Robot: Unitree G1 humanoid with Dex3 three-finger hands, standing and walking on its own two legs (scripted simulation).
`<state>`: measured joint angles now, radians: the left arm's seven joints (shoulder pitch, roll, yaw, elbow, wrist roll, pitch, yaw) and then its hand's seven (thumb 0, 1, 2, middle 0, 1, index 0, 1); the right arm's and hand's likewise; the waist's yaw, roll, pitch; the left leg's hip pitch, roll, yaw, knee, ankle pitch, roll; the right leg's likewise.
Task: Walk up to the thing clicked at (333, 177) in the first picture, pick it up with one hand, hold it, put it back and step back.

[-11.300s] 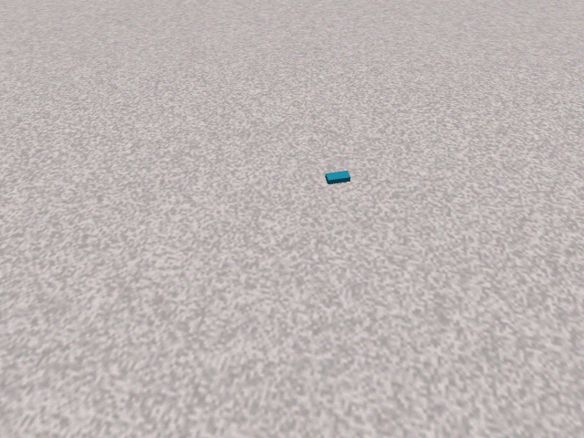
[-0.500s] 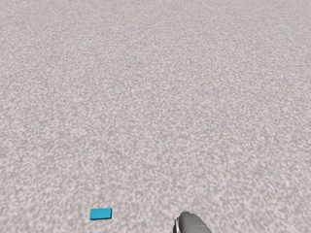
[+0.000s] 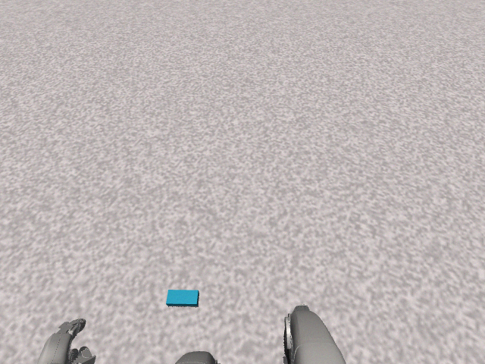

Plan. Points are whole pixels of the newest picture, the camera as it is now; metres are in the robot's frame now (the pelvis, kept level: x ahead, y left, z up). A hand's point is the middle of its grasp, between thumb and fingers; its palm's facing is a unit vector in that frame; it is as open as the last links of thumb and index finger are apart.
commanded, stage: walk up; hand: left
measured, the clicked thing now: (182, 297) +0.43 +0.25 -0.71
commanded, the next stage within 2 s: stand in 0.88 s
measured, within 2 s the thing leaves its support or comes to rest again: neither
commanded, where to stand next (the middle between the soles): +0.03 +0.00 m, yaw -3 degrees
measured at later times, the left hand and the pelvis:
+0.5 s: hand out of the picture +0.07 +0.22 -0.09, palm faces -0.06 -0.91 -0.41, open 7.4 cm; pelvis +0.01 -0.06 +0.03, yaw -3 degrees
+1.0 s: hand (112, 349) +0.17 +0.25 -0.12, palm faces -0.08 -0.92 -0.38, open 7.4 cm; pelvis +0.05 -0.01 +0.03, yaw -3 degrees
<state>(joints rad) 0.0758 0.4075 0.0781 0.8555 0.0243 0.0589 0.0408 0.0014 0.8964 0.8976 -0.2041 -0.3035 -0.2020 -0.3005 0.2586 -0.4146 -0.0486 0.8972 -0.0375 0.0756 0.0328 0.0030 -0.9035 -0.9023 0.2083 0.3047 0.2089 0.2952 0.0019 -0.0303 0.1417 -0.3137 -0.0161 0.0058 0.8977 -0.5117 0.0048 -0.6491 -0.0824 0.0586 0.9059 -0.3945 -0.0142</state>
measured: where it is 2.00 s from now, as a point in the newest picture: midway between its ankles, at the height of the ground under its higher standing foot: outside the picture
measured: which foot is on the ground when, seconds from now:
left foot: down 0.00-0.40, up 0.42-0.84, down 0.86-1.00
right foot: up 0.00-0.38, down 0.40-0.88, up 0.90-1.00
